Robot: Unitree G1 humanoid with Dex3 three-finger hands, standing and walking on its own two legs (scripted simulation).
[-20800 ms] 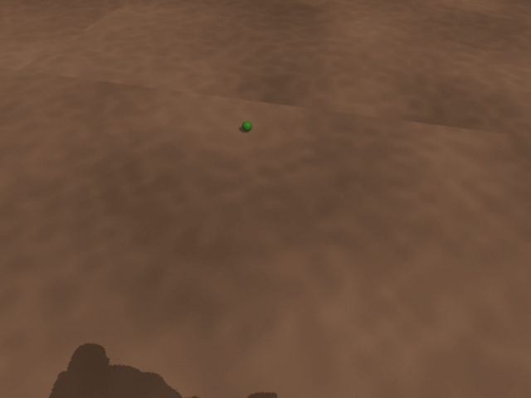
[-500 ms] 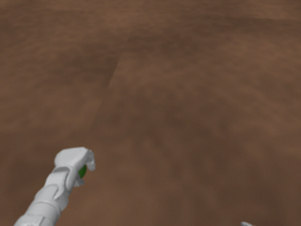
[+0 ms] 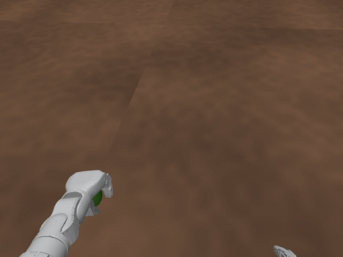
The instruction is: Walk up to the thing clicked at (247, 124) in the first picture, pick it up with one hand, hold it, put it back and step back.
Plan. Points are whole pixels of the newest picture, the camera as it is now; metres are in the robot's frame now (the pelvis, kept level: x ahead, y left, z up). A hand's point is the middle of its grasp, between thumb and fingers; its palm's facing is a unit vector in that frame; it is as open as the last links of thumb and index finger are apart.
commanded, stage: hold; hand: left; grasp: from above
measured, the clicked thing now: (89, 196) +0.31 +0.24 -0.06
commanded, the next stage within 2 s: crouch in 1.04 s
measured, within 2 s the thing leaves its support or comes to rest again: neither
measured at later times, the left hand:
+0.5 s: hand (90, 205) +0.27 +0.22 -0.03, palm faces -0.44 -0.07 -0.89, open 7.0 cm
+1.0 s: hand (91, 202) +0.28 +0.22 -0.03, palm faces -0.45 -0.07 -0.89, open 7.0 cm
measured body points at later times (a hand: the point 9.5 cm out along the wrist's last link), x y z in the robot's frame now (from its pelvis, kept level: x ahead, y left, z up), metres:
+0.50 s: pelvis -0.01 +0.00 +0.01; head -0.01 -0.03 +0.46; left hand +0.29 +0.22 +0.02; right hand +0.13 -0.26 -0.11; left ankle +0.01 +0.12 -0.73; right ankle +0.01 -0.14 -0.73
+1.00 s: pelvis -0.01 +0.00 +0.01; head +0.00 -0.03 +0.46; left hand +0.30 +0.22 +0.02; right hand +0.13 -0.26 -0.11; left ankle +0.01 +0.12 -0.73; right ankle +0.01 -0.14 -0.73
